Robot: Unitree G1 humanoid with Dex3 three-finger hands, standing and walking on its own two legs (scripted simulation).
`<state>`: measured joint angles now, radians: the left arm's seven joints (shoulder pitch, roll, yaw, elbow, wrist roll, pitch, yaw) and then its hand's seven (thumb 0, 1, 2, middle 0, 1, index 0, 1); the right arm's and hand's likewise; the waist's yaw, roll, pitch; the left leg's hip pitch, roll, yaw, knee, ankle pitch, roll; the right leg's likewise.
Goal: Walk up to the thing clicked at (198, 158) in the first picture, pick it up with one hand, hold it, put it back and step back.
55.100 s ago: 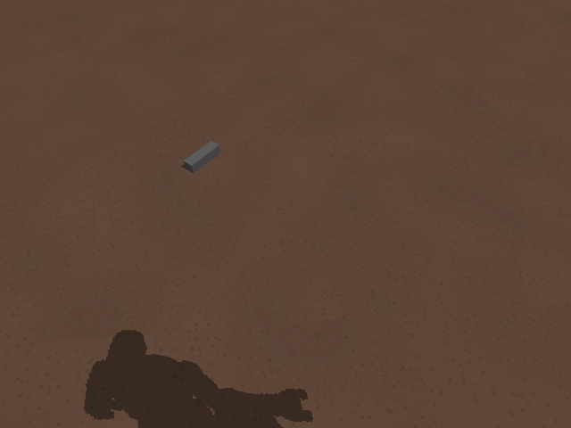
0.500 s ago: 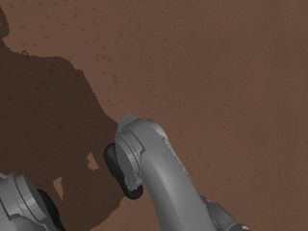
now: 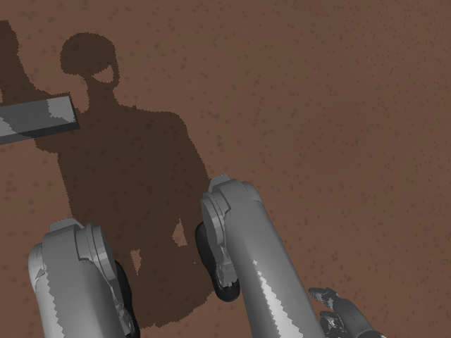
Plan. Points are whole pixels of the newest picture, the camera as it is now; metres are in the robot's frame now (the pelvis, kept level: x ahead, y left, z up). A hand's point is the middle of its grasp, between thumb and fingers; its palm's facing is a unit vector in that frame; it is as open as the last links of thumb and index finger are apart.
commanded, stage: withdraw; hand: left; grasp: from above
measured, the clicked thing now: (22, 122) +0.54 +0.27 -0.33
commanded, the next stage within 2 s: home in 0.32 s
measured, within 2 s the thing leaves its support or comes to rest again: neither
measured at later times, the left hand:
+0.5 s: hand out of the picture +0.56 +0.31 -0.16, palm faces -0.40 -0.05 -0.91, open 13.3 cm
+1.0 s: hand out of the picture +0.38 +0.29 +0.00, palm faces -0.25 -0.62 -0.75, open 7.7 cm
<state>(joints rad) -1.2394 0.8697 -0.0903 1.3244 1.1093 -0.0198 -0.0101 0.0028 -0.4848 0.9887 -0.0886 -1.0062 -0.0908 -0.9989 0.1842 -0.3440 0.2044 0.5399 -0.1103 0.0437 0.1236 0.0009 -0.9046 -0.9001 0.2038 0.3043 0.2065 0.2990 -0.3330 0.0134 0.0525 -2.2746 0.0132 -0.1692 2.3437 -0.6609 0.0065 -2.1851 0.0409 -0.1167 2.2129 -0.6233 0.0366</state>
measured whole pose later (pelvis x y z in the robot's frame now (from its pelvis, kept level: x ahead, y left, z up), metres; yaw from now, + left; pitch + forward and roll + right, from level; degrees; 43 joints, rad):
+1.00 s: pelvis +0.00 +0.00 +0.11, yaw +6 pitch +33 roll -6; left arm -0.51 0.53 0.00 0.67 0.52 0.16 0.02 0.01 0.81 0.91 -0.22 -0.34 -0.21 -0.34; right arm 0.15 -0.29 0.00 0.58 0.01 0.06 0.04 0.01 -0.91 -0.90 0.20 0.30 0.21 0.30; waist -0.10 0.05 -0.19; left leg -1.93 0.01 -0.09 1.98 -0.64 0.01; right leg -1.87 0.01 -0.05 1.91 -0.62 0.03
